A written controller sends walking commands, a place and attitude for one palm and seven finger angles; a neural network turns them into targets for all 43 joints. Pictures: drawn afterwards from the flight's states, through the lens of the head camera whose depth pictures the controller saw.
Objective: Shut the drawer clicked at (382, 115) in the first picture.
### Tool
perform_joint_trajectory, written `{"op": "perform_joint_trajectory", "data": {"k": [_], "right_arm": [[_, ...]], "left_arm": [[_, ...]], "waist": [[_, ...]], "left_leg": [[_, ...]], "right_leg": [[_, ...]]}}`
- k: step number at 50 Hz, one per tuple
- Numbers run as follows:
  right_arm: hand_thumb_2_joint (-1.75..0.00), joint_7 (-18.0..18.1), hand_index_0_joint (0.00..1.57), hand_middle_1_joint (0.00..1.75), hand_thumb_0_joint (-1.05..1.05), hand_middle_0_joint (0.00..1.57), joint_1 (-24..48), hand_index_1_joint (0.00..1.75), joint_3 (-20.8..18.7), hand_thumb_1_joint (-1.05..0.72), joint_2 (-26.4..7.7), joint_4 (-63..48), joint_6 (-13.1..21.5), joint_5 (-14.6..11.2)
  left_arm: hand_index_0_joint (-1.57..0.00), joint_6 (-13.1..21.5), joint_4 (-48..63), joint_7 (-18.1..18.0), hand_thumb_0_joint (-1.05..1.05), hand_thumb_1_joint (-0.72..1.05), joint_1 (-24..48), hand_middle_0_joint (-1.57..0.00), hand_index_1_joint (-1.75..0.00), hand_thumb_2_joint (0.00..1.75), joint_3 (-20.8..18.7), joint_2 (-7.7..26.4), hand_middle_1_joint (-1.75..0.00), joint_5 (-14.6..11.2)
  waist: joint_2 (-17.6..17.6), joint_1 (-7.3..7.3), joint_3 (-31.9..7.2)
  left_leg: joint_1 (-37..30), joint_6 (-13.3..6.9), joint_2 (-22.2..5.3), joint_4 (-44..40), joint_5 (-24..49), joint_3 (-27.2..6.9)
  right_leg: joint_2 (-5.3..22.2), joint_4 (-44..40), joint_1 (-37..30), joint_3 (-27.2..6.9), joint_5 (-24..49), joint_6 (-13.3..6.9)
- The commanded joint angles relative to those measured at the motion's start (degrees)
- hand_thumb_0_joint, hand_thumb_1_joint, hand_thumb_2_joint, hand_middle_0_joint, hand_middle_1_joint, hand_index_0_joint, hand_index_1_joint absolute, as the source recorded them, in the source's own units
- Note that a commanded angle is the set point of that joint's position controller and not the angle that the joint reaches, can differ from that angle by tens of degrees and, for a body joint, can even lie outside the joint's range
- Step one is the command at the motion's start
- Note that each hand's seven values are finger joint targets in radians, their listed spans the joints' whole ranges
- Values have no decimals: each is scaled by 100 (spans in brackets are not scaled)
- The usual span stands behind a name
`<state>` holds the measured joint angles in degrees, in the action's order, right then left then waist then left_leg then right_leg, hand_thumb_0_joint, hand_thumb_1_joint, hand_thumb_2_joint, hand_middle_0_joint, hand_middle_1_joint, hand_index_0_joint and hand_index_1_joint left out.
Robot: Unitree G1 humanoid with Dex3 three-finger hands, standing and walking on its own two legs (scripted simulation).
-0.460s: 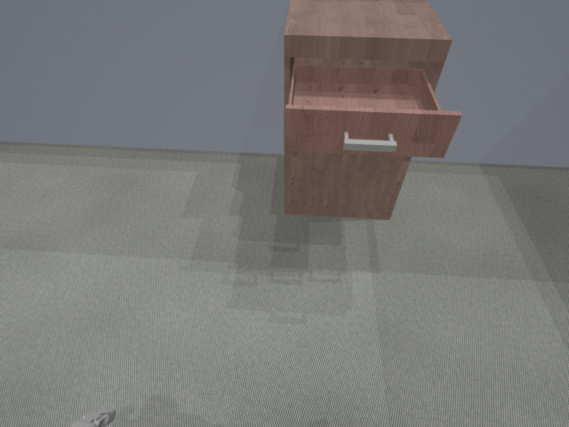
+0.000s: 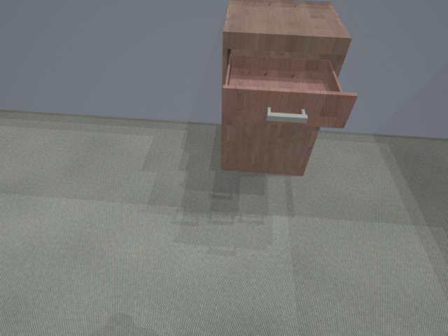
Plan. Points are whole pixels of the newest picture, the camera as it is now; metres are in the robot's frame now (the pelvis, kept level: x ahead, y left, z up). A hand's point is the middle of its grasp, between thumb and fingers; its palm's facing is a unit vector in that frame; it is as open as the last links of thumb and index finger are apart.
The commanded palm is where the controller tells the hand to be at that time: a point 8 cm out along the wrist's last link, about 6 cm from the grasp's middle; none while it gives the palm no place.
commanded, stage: stand and wait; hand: left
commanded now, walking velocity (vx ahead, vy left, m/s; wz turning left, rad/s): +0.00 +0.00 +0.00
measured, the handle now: (286, 114) +0.84 -0.17 -0.09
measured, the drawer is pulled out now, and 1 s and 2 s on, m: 0.30 0.30 0.30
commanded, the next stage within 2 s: look at it before walking up in 0.44 s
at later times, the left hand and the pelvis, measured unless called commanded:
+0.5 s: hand out of the picture +0.06 +0.25 -0.15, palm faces -0.01 -0.94 -0.33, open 7.4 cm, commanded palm none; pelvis -0.02 +0.00 +0.00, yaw +0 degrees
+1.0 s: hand out of the picture +0.05 +0.25 -0.15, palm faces -0.01 -0.94 -0.33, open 7.4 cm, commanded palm none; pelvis -0.01 +0.00 +0.00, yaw +0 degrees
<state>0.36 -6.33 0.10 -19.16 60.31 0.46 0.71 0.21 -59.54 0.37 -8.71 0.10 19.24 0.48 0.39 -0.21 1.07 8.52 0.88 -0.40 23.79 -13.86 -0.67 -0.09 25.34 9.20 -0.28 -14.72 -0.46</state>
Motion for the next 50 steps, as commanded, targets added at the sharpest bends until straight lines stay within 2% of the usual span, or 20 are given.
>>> {"op": "perform_joint_trajectory", "data": {"k": [1, 7, 20, 32, 40, 50], "right_arm": [[-90, 63, 20, 30, 0, 20, 314, 30, -236, -90, -1108, -362, 161, 1], [-90, 61, 20, 30, 0, 20, 215, 30, -225, -90, -1107, -213, 168, -11], [-90, 46, 20, 30, 0, 20, 96, 30, -210, -90, -1145, -28, 178, -5], [-90, 51, 20, 30, 0, 20, 67, 30, -218, -90, -1105, 1, 185, -14], [-90, 57, 20, 30, 0, 20, 75, 30, -213, -90, -1120, 12, 201, -17], [-90, 59, 20, 30, 0, 20, 105, 30, -203, -90, -1119, 23, 187, -17]], "left_arm": [[-20, 149, 370, -96, 0, 90, 305, -20, -30, 90, -257, 1205, -30, 5], [-20, 152, 245, -96, 0, 90, 293, -20, -30, 90, -253, 1201, -30, 1], [-20, 130, 125, -87, 0, 90, 312, -20, -30, 90, -242, 1166, -30, 10], [-20, 153, 80, -92, 0, 90, 260, -20, -30, 90, -245, 1153, -30, 17], [-20, 154, 46, -93, 0, 90, 231, -20, -30, 90, -244, 1145, -30, 15], [-20, 165, 24, -94, 0, 90, 205, -20, -30, 90, -239, 1148, -30, 12]], "waist": [[-9, 21, -398], [-9, 10, -362], [-57, 11, -168], [46, 10, -215], [-108, 5, -301], [-38, 9, -277]], "left_leg": [[-50, -216, -554, -328, 985, -406], [-57, -219, -590, -428, 992, -452], [108, -205, -585, -656, 539, -534], [7, -204, -603, -637, 743, -542], [-40, -200, -616, -657, 850, -553], [-102, -187, -612, -643, 953, -535]], "right_leg": [[718, -511, -72, -636, 1164, -184], [705, -578, -121, -610, 1103, -175], [659, -766, 36, -661, 327, -135], [677, -781, 32, -645, 586, -135], [681, -760, -65, -617, 739, -121], [705, -814, -76, -623, 882, -128]]}}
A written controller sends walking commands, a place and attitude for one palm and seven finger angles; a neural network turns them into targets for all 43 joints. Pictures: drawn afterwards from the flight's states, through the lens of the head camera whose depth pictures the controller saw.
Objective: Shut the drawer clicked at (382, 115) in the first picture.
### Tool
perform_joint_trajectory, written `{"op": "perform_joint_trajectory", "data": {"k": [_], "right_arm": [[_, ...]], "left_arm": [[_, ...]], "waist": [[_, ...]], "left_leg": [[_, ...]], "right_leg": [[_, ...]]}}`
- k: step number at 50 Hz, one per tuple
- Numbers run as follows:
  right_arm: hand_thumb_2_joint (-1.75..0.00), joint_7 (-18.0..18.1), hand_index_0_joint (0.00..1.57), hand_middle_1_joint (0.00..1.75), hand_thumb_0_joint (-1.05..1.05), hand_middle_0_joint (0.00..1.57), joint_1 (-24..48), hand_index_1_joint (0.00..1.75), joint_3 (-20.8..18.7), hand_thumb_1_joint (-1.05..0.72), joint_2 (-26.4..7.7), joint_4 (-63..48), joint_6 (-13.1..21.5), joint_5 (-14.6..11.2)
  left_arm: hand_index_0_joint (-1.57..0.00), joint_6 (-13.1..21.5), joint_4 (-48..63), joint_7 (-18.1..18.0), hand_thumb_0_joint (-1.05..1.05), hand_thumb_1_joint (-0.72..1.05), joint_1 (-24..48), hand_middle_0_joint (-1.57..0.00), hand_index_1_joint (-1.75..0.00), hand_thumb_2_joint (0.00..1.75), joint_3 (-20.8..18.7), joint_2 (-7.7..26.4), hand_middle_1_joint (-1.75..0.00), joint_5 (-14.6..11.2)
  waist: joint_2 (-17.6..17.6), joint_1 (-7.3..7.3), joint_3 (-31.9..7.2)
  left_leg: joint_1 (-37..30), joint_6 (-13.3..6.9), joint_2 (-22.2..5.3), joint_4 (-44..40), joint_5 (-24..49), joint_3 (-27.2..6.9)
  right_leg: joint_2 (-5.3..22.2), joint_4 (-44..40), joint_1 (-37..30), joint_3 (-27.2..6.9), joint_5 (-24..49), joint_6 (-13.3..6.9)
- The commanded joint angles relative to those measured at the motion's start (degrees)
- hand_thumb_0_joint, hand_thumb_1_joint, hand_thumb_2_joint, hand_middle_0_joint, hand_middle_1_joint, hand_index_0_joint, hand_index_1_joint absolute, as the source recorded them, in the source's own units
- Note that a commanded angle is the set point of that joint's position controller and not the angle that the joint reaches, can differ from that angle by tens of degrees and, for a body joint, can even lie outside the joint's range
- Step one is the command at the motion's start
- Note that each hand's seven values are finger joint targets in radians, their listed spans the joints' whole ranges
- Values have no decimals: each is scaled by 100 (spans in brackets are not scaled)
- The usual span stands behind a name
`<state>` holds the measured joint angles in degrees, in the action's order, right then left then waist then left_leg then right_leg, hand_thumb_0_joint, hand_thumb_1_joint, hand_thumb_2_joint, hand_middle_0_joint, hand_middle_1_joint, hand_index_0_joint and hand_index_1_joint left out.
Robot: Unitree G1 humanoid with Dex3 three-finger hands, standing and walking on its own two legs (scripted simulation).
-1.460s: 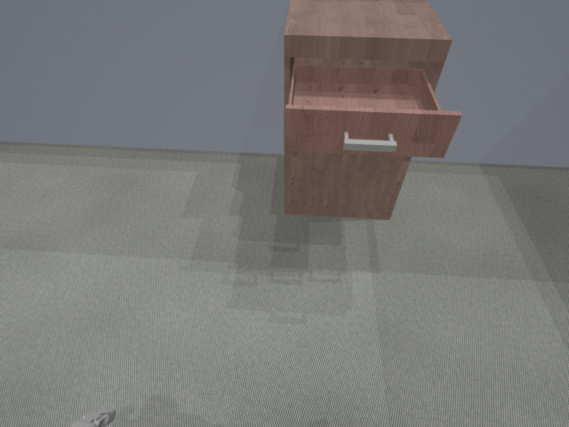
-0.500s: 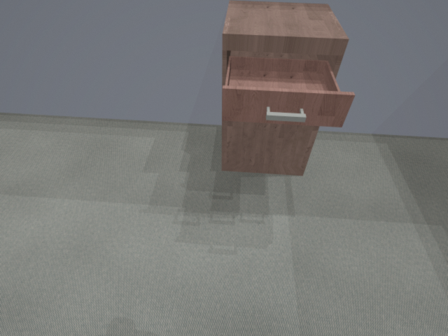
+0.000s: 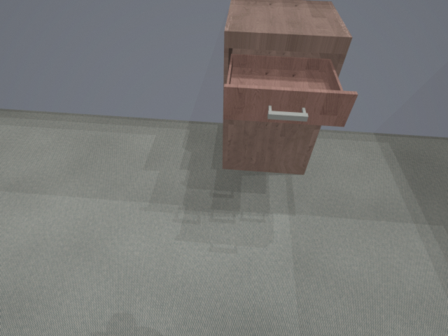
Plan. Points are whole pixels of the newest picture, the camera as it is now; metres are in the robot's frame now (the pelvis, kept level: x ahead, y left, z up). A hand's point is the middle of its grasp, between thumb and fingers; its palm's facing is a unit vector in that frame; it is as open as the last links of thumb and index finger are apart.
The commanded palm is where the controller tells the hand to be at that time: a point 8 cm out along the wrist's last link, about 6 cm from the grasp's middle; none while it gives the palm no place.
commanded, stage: look at it before walking up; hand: left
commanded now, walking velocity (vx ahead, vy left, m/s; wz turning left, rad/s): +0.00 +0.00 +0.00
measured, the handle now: (287, 112) +0.85 -0.17 -0.10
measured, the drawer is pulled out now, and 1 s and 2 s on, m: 0.30 0.30 0.30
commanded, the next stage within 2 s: walk to a spot facing it in 0.08 s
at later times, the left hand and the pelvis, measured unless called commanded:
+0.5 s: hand out of the picture +0.07 +0.21 -0.18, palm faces -0.10 -0.96 -0.27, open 7.4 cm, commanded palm none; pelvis -0.01 +0.00 -0.01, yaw -7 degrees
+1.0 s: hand out of the picture +0.07 +0.16 -0.16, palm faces -0.25 -0.93 -0.26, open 7.4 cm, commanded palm none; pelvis -0.02 -0.03 +0.00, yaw -21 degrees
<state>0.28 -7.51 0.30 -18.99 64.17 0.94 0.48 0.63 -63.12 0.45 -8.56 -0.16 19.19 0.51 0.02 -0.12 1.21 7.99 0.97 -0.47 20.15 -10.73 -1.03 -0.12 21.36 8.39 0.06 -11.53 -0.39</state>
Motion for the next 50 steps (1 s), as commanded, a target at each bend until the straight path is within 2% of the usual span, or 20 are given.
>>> {"op": "perform_joint_trajectory", "data": {"k": [1, 11, 15, 19, 23, 25, 27, 28, 29, 30, 31, 32, 33, 34, 35, 37, 39, 41, 45, 50], "right_arm": [[-90, 66, 20, 30, 0, 20, 222, 30, -220, -90, -1136, -356, 137, 5], [-90, 88, 20, 30, 0, 20, 213, 30, -248, -90, -1169, -380, 145, 8], [-90, 141, 20, 30, 0, 20, -212, 30, -183, -90, -494, -429, 21, 13], [-90, 183, 20, 30, 0, 20, -328, 30, -322, -90, -576, -717, -66, 22], [-90, 192, 20, 30, 0, 20, -284, 30, -460, -90, -683, -990, -89, 34], [-90, 180, 20, 30, 0, 20, -185, 30, -519, -90, -723, -1100, -61, 40], [-90, 167, 20, 30, 0, 20, -65, 30, -547, -90, -668, -1230, -42, 52], [-90, 174, 20, 30, 0, 20, 39, 30, -562, -90, -647, -1274, -45, 67], [-90, 171, 20, 30, 0, 20, 158, 30, -585, -90, -641, -1311, -64, 76], [-90, 162, 20, 30, 0, 20, 200, 30, -589, -90, -564, -1341, -98, 58], [-90, 126, 20, 30, 0, 20, 26, 30, -526, -90, -174, -1422, -166, 18], [-90, 117, 20, 30, 0, 20, 65, 30, -454, -90, 67, -1634, -201, 14], [-90, 142, 20, 30, 0, 20, 80, 30, -515, -90, -98, -1604, -229, 15], [-90, 131, 20, 30, 0, 20, 125, 30, -528, -90, -141, -1509, -222, 17], [-90, 119, 20, 30, 0, 20, 80, 30, -542, -90, -149, -1412, -208, 17], [-90, 103, 20, 30, 0, 20, -129, 30, -545, -90, -45, -1296, -191, 45], [-90, 129, 20, 30, 0, 20, -160, 30, -527, -90, 10, -1280, -207, 46], [-90, 147, 20, 30, 0, 20, -30, 30, -530, -90, 53, -1322, -231, 53], [-90, 169, 20, 30, 0, 20, 99, 30, -516, -90, 61, -1440, -230, 64], [-90, 90, 20, 30, 0, 20, 336, 30, -504, -90, -5, -1644, -165, 115]], "left_arm": [[-20, 125, 381, -102, 0, 90, 204, -20, -30, 90, -216, 1165, -30, 12], [-20, 115, 433, -92, 0, 90, 237, -20, -30, 90, -244, 1205, -30, 16], [-20, -94, 482, -120, 0, 90, -136, -20, -30, 90, -203, 612, -30, 13], [-20, -206, 758, -93, 0, 90, -243, -20, -30, 90, -298, 640, -30, 41], [-20, -260, 1035, -38, 0, 90, -322, -20, -30, 90, -353, 459, -30, 54], [-20, -310, 1129, -2, 0, 90, -398, -20, -30, 90, -381, 259, -30, 61], [-20, -338, 1236, 22, 0, 90, -506, -20, -30, 90, -418, 162, -30, 61], [-20, -329, 1236, 37, 0, 90, -635, -20, -30, 90, -441, 99, -30, 57], [-20, -304, 1182, 49, 0, 90, -919, -20, -30, 90, -462, 41, -30, 61], [-20, -251, 1086, 46, 0, 90, -1293, -20, -30, 90, -508, 111, -30, 78], [-20, -151, 1067, -20, 0, 90, -1467, -20, -30, 90, -604, 649, -30, 150], [-20, -125, 1150, -99, 0, 90, -1424, -20, -30, 90, -638, 1086, -30, 108], [-20, -162, 1188, -149, 0, 90, -1391, -20, -30, 90, -635, 919, -30, 60], [-20, -141, 1269, -170, 0, 90, -1121, -20, -30, 90, -641, 667, -30, 57], [-20, -139, 1335, -154, 0, 90, -827, -20, -30, 90, -604, 551, -30, 40], [-20, -83, 1390, -145, 0, 90, -758, -20, -30, 90, -579, 361, -30, 11], [-20, -58, 1353, -150, 0, 90, -936, -20, -30, 90, -582, 345, -30, 9], [-20, -58, 1292, -145, 0, 90, -1130, -20, -30, 90, -599, 326, -30, 8], [-20, -75, 1281, -147, 0, 90, -1258, -20, -30, 90, -620, 280, -30, 34], [-20, -47, 1285, -91, 0, 90, -1379, -20, -30, 90, -629, 264, -30, 63]], "waist": [[25, 6, -290], [33, 8, -300], [91, 33, -314], [1, 53, -240], [-552, 29, -141], [-1090, -47, -26], [-1178, -116, -24], [-1059, -204, -57], [-962, -352, -117], [-528, -535, -263], [1331, -541, -159], [2208, -433, -64], [1474, -403, -115], [1376, -315, 30], [881, -165, 106], [489, -80, -204], [366, -114, -468], [348, -184, -475], [563, -246, -509], [641, -348, -250]], "left_leg": [[-44, -189, -608, -285, 634, -492], [-148, -173, -647, -207, 769, -408], [-132, -48, -689, 214, 838, -47], [-80, -91, -827, 462, 601, 73], [30, -369, -1310, 241, 326, -215], [293, -769, -1869, -67, 670, -445], [424, -993, -2091, -40, 1114, -356], [549, -927, -2072, 212, 1205, -152], [683, -726, -1916, 667, 1074, 158], [984, -397, -1578, 1567, 603, 515], [1893, 104, -706, 3136, -1221, 993], [2606, 273, -156, 4265, -2421, 512], [2473, 171, -306, 4548, -2178, -92], [2571, 148, -379, 4670, -1730, -177], [2572, 189, -432, 4779, -1300, -191], [2436, 261, -448, 4659, -864, -106], [2501, 317, -415, 4584, -792, -120], [2647, 354, -362, 4528, -752, -158], [2707, 396, -324, 4288, -820, -205], [2676, 370, -292, 3824, -933, -161]], "right_leg": [[701, -412, -5, -657, 577, -133], [673, -360, 2, -717, 915, -165], [643, 82, 244, -859, 1463, -113], [488, 558, 725, -969, 1408, -139], [95, 1440, 1230, -681, 734, -35], [-61, 2505, 1358, -176, -1016, 88], [132, 2914, 1305, -82, -1675, 117], [237, 2659, 1058, -78, -1597, 92], [238, 2153, 692, 25, -1162, 87], [240, 1231, 108, 5, -317, 79], [1147, -138, -151, -1623, 603, -161], [2149, -638, 173, -3398, 1800, -710], [2056, -606, 205, -2896, 1361, -949], [1731, -722, 399, -2839, 862, -777], [1497, -588, 401, -2568, 719, -741], [1196, -347, 135, -2103, 1307, -666], [1159, -246, -222, -2032, 1626, -689], [1098, -232, -358, -2118, 1679, -648], [1048, -219, -497, -2321, 1663, -741], [949, -735, -212, -2922, -664, -997]]}}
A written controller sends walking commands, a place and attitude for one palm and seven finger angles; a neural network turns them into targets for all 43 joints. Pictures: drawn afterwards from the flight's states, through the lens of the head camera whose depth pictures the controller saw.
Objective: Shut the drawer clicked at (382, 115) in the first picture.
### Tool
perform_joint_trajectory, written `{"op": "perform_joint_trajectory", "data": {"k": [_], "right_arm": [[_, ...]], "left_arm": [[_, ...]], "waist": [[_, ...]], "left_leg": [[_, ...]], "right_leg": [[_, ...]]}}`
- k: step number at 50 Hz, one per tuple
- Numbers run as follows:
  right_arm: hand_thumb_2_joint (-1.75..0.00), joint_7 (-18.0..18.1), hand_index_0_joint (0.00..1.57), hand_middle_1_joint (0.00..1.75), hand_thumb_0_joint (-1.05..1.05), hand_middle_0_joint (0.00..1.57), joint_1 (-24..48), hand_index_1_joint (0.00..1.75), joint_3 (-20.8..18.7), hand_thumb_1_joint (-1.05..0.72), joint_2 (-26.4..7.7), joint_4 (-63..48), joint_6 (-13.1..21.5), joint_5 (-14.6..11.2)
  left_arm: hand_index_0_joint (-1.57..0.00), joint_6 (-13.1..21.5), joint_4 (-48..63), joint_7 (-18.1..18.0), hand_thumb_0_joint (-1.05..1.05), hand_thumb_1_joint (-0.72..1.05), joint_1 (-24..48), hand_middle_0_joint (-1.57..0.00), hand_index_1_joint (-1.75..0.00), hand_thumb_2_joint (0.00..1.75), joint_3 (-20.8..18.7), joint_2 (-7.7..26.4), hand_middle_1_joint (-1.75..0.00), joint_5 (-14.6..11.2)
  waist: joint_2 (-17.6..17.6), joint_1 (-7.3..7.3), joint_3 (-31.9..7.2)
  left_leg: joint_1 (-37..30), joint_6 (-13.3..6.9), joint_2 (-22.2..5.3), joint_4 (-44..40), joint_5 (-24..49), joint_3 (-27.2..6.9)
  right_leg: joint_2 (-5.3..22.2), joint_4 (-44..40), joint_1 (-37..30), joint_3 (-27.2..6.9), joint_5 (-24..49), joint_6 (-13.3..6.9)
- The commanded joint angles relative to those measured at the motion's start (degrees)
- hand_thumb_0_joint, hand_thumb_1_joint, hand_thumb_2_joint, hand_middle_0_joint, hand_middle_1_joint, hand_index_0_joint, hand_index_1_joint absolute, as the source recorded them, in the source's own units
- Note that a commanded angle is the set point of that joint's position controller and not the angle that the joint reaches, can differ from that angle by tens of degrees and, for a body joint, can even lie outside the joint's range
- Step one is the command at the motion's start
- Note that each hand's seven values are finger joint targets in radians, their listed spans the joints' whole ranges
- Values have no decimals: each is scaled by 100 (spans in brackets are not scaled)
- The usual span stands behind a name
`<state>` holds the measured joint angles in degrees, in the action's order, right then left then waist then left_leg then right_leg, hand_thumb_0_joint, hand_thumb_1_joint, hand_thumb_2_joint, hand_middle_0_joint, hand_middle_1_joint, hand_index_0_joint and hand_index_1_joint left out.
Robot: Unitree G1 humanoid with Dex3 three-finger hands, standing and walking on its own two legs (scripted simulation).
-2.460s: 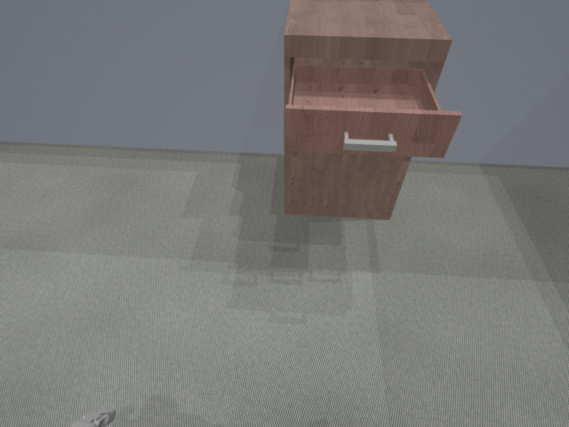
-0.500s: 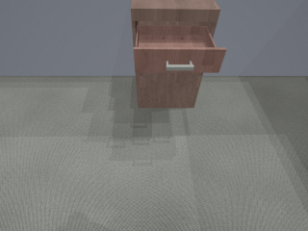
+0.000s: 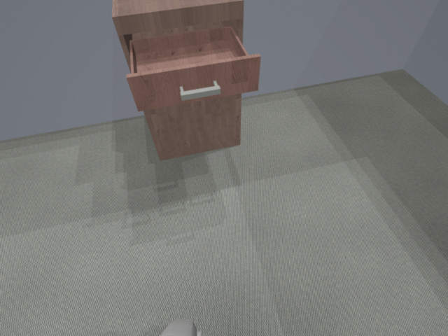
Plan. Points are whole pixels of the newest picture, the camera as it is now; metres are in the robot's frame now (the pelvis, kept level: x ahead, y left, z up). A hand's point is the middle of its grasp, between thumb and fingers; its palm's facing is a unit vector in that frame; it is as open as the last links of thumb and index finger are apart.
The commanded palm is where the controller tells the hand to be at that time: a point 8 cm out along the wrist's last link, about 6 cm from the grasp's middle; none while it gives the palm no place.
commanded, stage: walk to a spot facing it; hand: left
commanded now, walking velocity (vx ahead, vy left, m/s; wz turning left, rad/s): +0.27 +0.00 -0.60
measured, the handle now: (199, 89) +0.87 +0.18 -0.09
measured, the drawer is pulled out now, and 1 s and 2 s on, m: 0.30 0.30 0.30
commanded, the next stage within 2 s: turn to face it in 1.88 s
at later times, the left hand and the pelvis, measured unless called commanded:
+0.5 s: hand (114, 309) +0.18 +0.27 -0.17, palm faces -0.23 -0.96 -0.17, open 7.4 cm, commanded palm none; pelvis +0.07 +0.08 +0.00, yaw -18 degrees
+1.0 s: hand (227, 221) +0.42 +0.04 -0.18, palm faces -0.58 -0.80 -0.17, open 7.3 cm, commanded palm none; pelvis +0.22 -0.04 -0.02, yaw -35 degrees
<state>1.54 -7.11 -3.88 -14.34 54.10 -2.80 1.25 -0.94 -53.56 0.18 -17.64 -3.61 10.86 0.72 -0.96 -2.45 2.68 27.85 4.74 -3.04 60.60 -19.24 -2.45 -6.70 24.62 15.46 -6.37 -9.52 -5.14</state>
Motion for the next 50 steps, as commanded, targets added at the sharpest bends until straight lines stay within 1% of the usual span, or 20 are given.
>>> {"op": "perform_joint_trajectory", "data": {"k": [1, 7, 10, 11, 12, 13, 14, 15, 20, 24, 34, 37, 39, 41, 42, 43, 44, 45, 47, 50], "right_arm": [[-90, -54, 20, 30, 0, 20, 311, 30, -87, -90, -472, -689, 230, 32], [-90, -108, 20, 30, 0, 20, 176, 30, -66, -90, -341, -852, 399, -46], [-90, -37, 20, 30, 0, 20, -726, 30, -90, -90, -387, -628, 501, -85], [-90, 47, 20, 30, 0, 20, -1253, 30, -146, -90, -679, -491, 551, -86], [-90, 71, 20, 30, 0, 20, -1595, 30, -264, -90, -1275, -462, 543, -37], [-90, 67, 20, 30, 0, 20, -1503, 30, -241, -90, -1350, -580, 542, -36], [-90, 33, 20, 30, 0, 20, -1175, 30, -134, -90, -1063, -682, 555, 10], [-90, 10, 20, 30, 0, 20, -904, 30, -43, -90, -725, -663, 589, 14], [-90, 89, 20, 30, 0, 20, -1416, 30, 142, -90, -290, -328, 779, -68], [-90, 152, 20, 30, 0, 20, -2136, 30, 210, -90, -127, 31, 842, -73], [-90, 168, 20, 30, 0, 20, -3046, 30, 217, -90, -21, 625, 814, 37], [-90, 144, 20, 30, 0, 20, -3037, 30, 137, -90, -177, 675, 766, 39], [-90, 132, 20, 30, 0, 20, -2787, 30, 60, -90, -372, 577, 765, 1], [-90, 56, 20, 30, 0, 20, -2429, 30, 57, -90, -405, 391, 744, -87], [-90, -4, 20, 30, 0, 20, -2591, 30, 107, -90, 9, 202, 736, -180], [-90, 25, 20, 30, 0, 20, -2097, 30, 73, -90, 34, -20, 746, -180], [-90, 28, 20, 30, 0, 20, -1768, 30, 22, -90, -7, -125, 757, -130], [-90, -15, 20, 30, 0, 20, -1713, 30, 23, -90, -5, -144, 744, -84], [-90, -10, 20, 30, 0, 20, -1731, 30, 12, -90, 84, -15, 586, -20], [-90, -30, 20, 30, 0, 20, -1946, 30, 19, -90, 234, 17, 425, 20]], "left_arm": [[-20, 125, 355, -58, 0, 90, -426, -20, -30, 90, -292, 1142, -30, 48], [-20, 142, 467, -26, 0, 90, -259, -20, -30, 90, -330, 1320, -30, 88], [-20, 100, 622, 3, 0, 90, 212, -20, -30, 90, -340, 1271, -30, 46], [-20, 112, 707, 30, 0, 90, 305, -20, -30, 90, -290, 1015, -30, 31], [-20, 134, 777, 90, 0, 90, 262, -20, -30, 90, -231, 644, -30, -19], [-20, 175, 946, 111, 0, 90, 649, -20, -30, 90, -276, 827, -30, 52], [-20, 185, 921, 170, 0, 90, 631, -20, -30, 90, -340, 968, -30, 116], [-20, 140, 699, 211, 0, 90, 460, -20, -30, 90, -381, 973, -30, 175], [-20, -26, 379, 296, 0, 90, 80, -20, -30, 90, -251, 523, -30, 170], [-20, -72, 366, 270, 0, 90, 409, -20, -30, 90, -191, 400, -30, 146], [-20, 20, 662, 358, 0, 90, 1984, -20, -30, 90, 25, 79, -30, 85], [-20, 88, 616, 313, 0, 90, 1813, -20, -30, 90, 27, 133, -30, 75], [-20, 161, 422, 260, 0, 90, 1064, -20, -30, 90, -64, 289, -30, 87], [-20, 296, -1, 197, 0, 90, -376, -20, -30, 90, -243, 798, -30, 110], [-20, 337, -69, 107, 0, 90, -887, -20, -30, 90, -325, 1327, -30, 58], [-20, 272, -48, 35, 0, 90, -912, -20, -30, 90, -396, 1628, -30, -82], [-20, 215, 15, -12, 0, 90, -579, -20, -30, 90, -414, 1563, -30, -113], [-20, 266, 133, -23, 0, 90, -231, -20, -30, 90, -334, 1272, -30, -102], [-20, 370, 233, -78, 0, 90, 396, -20, -30, 90, -222, 891, -30, -54], [-20, 452, 209, -60, 0, 90, 454, -20, -30, 90, -185, 840, -30, 36]], "waist": [[796, -102, -344], [948, -110, -333], [924, 325, -432], [217, 579, -654], [-1558, 757, -705], [-1332, 732, -27], [-666, 515, 371], [-391, 277, 472], [-834, 96, 352], [-788, 220, 384], [-630, 665, 736], [-623, 519, 393], [-821, 146, -150], [-590, -573, -993], [579, -607, -1702], [686, -565, -1878], [202, -395, -1035], [195, -204, -697], [-230, 269, -153], [-16, 577, 14]], "left_leg": [[641, -27, -37, -411, -114, -21], [-584, -225, 326, -2086, -534, 129], [-2607, -380, 449, -3634, 77, 179], [-3841, -497, -188, -4221, -310, -319], [-4221, -784, -1726, -4976, -1827, -2203], [-3183, -1223, -2539, -5390, -2378, -2964], [-2465, -1405, -2365, -5515, -2165, -2738], [-2056, -1112, -1857, -5449, -1764, -2001], [-2231, -345, -979, -5026, 1089, 35], [-2725, -171, -1077, -4670, 3093, 417], [-3703, -949, -1409, -4518, 4263, 1145], [-3659, -913, -1461, -3692, 6268, 1597], [-3535, -851, -1497, -2726, 7113, 1803], [-1883, -585, -1408, -376, 5200, 1865], [101, -289, -498, 1583, -440, 1734], [953, -300, -134, 2878, -1543, 971], [1266, -410, -452, 2837, -865, 458], [1128, -339, -647, 2542, -223, 358], [530, -284, -852, 1890, 89, 241], [221, -179, -800, 1200, 247, 369]], "right_leg": [[1639, -1173, -791, -2398, -1314, -586], [1438, -1204, -108, -2575, -1782, -619], [916, -627, 1178, -2163, -1920, -213], [485, 166, 2096, -1662, -2123, 69], [-198, 1882, 3091, -572, -2444, 347], [382, 2838, 3322, 12, -2116, 521], [649, 3407, 3161, -3, -1576, 576], [661, 3790, 2888, 63, -1053, 609], [738, 4739, 2928, 374, 172, 681], [811, 4929, 3364, 522, 331, 684], [890, 2656, 3317, 1444, -12, 397], [501, 1825, 2146, 1842, -476, 109], [302, 1423, 1027, 1881, -534, -87], [643, 660, -1832, 1400, 186, -417], [2426, 393, -3403, -1314, 752, -1182], [3071, -285, -3450, -2907, 1031, -1585], [3024, -565, -2751, -2264, 660, -1540], [2712, -735, -1836, -1878, 560, -829], [2334, -935, -318, -1107, 599, -310], [1892, -1079, 548, -400, 851, -623]]}}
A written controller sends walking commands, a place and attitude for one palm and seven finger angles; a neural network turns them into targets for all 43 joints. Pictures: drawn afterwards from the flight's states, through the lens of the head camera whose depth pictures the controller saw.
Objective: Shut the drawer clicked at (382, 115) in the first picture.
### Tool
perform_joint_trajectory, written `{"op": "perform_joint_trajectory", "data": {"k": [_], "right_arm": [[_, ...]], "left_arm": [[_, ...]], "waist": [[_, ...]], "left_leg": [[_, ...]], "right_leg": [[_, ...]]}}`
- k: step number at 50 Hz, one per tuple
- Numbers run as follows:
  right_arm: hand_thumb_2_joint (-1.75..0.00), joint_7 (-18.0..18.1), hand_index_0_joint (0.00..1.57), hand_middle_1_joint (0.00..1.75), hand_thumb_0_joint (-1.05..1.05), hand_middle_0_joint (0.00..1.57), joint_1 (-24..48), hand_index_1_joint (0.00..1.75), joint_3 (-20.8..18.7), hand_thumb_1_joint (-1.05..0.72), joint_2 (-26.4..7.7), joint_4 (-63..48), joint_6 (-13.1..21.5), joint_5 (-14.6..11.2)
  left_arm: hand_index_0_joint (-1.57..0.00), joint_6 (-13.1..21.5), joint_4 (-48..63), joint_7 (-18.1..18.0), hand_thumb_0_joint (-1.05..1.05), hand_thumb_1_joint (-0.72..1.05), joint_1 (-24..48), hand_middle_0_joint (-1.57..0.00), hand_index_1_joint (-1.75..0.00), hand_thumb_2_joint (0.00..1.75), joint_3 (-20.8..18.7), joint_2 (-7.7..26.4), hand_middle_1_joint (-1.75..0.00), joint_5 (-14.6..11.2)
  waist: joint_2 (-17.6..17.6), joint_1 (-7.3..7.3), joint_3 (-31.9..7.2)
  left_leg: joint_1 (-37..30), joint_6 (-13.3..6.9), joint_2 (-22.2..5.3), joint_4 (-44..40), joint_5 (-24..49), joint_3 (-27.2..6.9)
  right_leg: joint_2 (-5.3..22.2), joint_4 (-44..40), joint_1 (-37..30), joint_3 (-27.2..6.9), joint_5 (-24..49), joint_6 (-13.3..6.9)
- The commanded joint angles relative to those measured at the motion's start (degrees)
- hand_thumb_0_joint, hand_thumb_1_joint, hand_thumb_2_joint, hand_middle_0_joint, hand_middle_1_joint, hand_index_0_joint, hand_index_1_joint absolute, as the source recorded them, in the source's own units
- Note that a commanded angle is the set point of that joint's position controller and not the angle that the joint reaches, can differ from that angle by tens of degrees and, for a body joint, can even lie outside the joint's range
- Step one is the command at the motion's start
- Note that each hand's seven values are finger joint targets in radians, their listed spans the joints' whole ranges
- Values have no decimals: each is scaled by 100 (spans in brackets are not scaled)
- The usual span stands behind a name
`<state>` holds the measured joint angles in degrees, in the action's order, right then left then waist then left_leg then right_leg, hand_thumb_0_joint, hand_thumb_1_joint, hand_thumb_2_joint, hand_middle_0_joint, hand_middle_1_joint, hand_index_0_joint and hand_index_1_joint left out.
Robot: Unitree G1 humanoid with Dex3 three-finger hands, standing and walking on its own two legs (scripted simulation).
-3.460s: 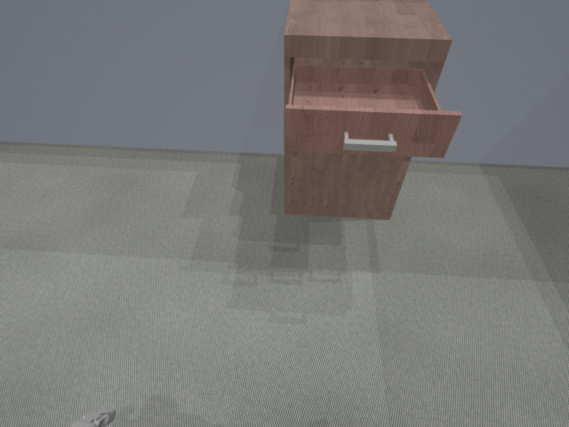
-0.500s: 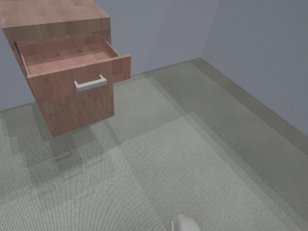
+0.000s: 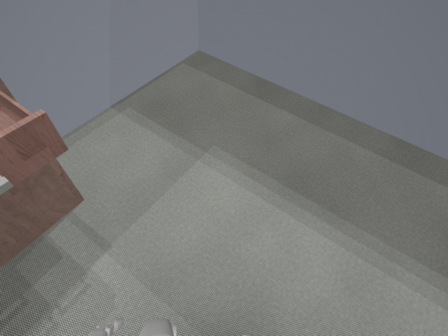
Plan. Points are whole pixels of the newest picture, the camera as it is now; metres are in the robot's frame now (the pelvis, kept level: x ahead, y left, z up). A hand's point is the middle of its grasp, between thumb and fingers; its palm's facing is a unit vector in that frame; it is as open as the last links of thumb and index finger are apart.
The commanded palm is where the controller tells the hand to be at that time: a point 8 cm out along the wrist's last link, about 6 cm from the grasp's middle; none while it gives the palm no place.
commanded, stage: walk to a spot facing it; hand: left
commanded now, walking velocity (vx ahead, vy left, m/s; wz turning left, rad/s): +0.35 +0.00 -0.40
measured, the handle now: out of the picture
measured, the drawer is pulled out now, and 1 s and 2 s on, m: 0.30 0.30 0.30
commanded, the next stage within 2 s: turn to face it in 0.88 s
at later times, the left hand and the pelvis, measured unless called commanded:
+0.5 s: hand (91, 329) +0.16 +0.26 -0.17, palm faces -0.08 -0.98 -0.19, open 7.4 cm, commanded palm none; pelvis +0.20 +0.07 +0.00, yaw -16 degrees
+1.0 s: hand (180, 188) +0.48 +0.11 -0.14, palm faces -0.55 -0.79 -0.28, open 7.4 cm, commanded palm none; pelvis +0.25 +0.02 +0.00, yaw -34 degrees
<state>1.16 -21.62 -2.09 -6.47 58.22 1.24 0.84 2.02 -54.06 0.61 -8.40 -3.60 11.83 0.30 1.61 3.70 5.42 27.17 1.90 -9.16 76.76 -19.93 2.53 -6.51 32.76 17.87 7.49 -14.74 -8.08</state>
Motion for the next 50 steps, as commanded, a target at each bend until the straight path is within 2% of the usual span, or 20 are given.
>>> {"op": "perform_joint_trajectory", "data": {"k": [1, 5, 14, 16, 18, 19, 20, 21, 22, 23, 25, 29, 34, 41, 44, 45, 46, 47, 48, 50], "right_arm": [[-90, -12, 20, 30, 0, 20, -333, 30, -166, -90, -555, -462, 10, 74], [-90, -91, 20, 30, 0, 20, 497, 30, -194, -90, -659, -796, 69, 102], [-90, -169, 20, 30, 0, 20, 2395, 30, -99, -90, -670, -1480, 195, 51], [-90, -158, 20, 30, 0, 20, 2426, 30, -96, -90, -691, -1545, 212, 17], [-90, -66, 20, 30, 0, 20, 1689, 30, -148, -90, -845, -1343, 234, 0], [-90, 5, 20, 30, 0, 20, 876, 30, -203, -90, -1102, -1091, 241, 16], [-90, 69, 20, 30, 0, 20, 37, 30, -348, -90, -1708, -913, 285, 84], [-90, 70, 20, 30, 0, 20, -380, 30, -351, -90, -1983, -761, 265, 29], [-90, 46, 20, 30, 0, 20, -84, 30, -270, -90, -1764, -891, 186, -40], [-90, 41, 20, 30, 0, 20, 402, 30, -164, -90, -1430, -1004, 224, -15], [-90, 75, 20, 30, 0, 20, 1044, 30, -54, -90, -1027, -1056, 236, -4], [-90, 94, 20, 30, 0, 20, 1138, 30, -88, -90, -973, -954, 189, -3], [-90, 78, 20, 30, 0, 20, 800, 30, -244, -90, -1059, -896, 107, 29], [-90, 4, 20, 30, 0, 20, 379, 30, -395, -90, -1487, -732, 12, 99], [-90, -25, 20, 30, 0, 20, 301, 30, -425, -90, -1589, -714, -37, 96], [-90, -58, 20, 30, 0, 20, 237, 30, -414, -90, -1554, -734, -50, 59], [-90, -112, 20, 30, 0, 20, 143, 30, -327, -90, -1203, -913, -77, 5], [-90, -76, 20, 30, 0, 20, 466, 30, -228, -90, -1003, -1173, -126, 7], [-90, 14, 20, 30, 0, 20, 581, 30, -248, -90, -1127, -1189, -173, -13], [-90, 17, 20, 30, 0, 20, 685, 30, -210, -90, -1070, -973, -212, 6]], "left_arm": [[-20, 176, 230, -87, 0, 90, -575, -20, -30, 90, -194, 718, -30, 84], [-20, 250, 80, -52, 0, 90, -1093, -20, -30, 90, -203, 621, -30, 65], [-20, 241, -72, -184, 0, 90, -2044, -20, -30, 90, -191, 707, -30, 117], [-20, 207, -62, -206, 0, 90, -2013, -20, -30, 90, -192, 747, -30, 114], [-20, 199, 5, -210, 0, 90, -1727, -20, -30, 90, -231, 860, -30, 84], [-20, 202, 31, -220, 0, 90, -1598, -20, -30, 90, -251, 834, -30, 28], [-20, 198, 92, -181, 0, 90, -1623, -20, -30, 90, -235, 587, -30, -88], [-20, 218, 90, -150, 0, 90, -1871, -20, -30, 90, -192, 447, -30, -108], [-20, 136, 56, -168, 0, 90, -1881, -20, -30, 90, -222, 664, -30, -61], [-20, 51, 27, -165, 0, 90, -1858, -20, -30, 90, -256, 592, -30, 15], [-20, -149, 29, -34, 0, 90, -1579, -20, -30, 90, -275, 351, -30, 104], [-20, -434, 81, 63, 0, 90, -1725, -20, -30, 90, -288, 142, -30, 90], [-20, -548, 412, 105, 0, 90, -939, -20, -30, 90, -323, 105, -30, 142], [-20, -439, 773, 112, 0, 90, -28, -20, -30, 90, -196, 163, -30, 119], [-20, -327, 783, 88, 0, 90, -175, -20, -30, 90, -189, 322, -30, 124], [-20, -241, 682, 60, 0, 90, -589, -20, -30, 90, -222, 557, -30, 137], [-20, -142, 556, -19, 0, 90, -1033, -20, -30, 90, -348, 1252, -30, 181], [-20, -138, 460, -96, 0, 90, -1366, -20, -30, 90, -443, 1769, -30, 67], [-20, -187, 459, -169, 0, 90, -1319, -20, -30, 90, -440, 1658, -30, 20], [-20, -196, 539, -217, 0, 90, -681, -20, -30, 90, -346, 1212, -30, 35]], "waist": [[-165, -96, -272], [427, -327, -355], [392, -887, -539], [585, -819, -562], [537, -388, -834], [463, -30, -1225], [-615, 265, -1843], [-1486, 143, -2250], [-796, 25, -1793], [-563, -222, -1328], [-1023, -492, -338], [-1203, -724, -444], [-971, -487, -242], [-1201, -148, -533], [-1071, -279, -777], [-592, -522, -1101], [1076, -719, -1475], [1581, -841, -1641], [959, -806, -1578], [883, -565, -1291]], "left_leg": [[362, 140, -154, -634, 436, -100], [1078, 212, -73, -1221, 977, -171], [1268, 202, 446, -2967, 404, 66], [696, 132, 618, -3577, 327, 125], [-842, 44, 880, -4580, 756, 272], [-2410, -49, 605, -5089, 1749, 91], [-4048, -544, -962, -5020, 3529, -1351], [-4532, -1184, -2353, -5009, 5697, -2508], [-3828, -1369, -2259, -5037, 5721, -1974], [-3006, -1205, -2029, -5327, 4862, -1429], [-1524, -905, -1477, -5885, 3305, -766], [-1081, -784, -1045, -5968, 2557, 348], [-1323, -878, -1128, -6229, 1535, 435], [-2092, -881, -1377, -5491, 2711, 863], [-2107, -521, -1302, -4600, 2999, 1154], [-1733, -217, -1143, -3604, 2878, 1362], [-60, 165, -530, -2219, 526, 1524], [863, 390, 104, -899, -1829, 879], [894, 293, -19, -601, -1720, 124], [952, 273, -33, -479, -944, -66]], "right_leg": [[1763, -1928, 297, -1794, 1318, -367], [1555, -1820, -473, -1967, 1529, -181], [1669, -1021, -2202, -2460, 4115, -246], [1630, -825, -2122, -2535, 4520, -161], [1418, -39, -1530, -2390, 4964, 75], [1197, 774, -702, -2262, 4316, 334], [424, 2292, 612, -1634, 1558, 689], [241, 4067, 1468, -1118, -1994, 898], [667, 4535, 1464, -1247, -1849, 917], [786, 4638, 1495, -1128, -1584, 1032], [1021, 4587, 1409, -955, -972, 1127], [1121, 4143, 1176, -682, -421, 1189], [1274, 3287, 1571, -560, -26, 1299], [1111, 1212, 899, -135, -573, 1189], [898, 93, 69, 5, -219, 1010], [952, -680, -876, -133, 567, 877], [2253, -938, -2362, -1869, 2489, 348], [3246, -810, -2424, -3107, 4891, -311], [3175, -774, -2197, -2556, 4748, -537], [2529, -932, -1833, -2052, 3767, -252]]}}
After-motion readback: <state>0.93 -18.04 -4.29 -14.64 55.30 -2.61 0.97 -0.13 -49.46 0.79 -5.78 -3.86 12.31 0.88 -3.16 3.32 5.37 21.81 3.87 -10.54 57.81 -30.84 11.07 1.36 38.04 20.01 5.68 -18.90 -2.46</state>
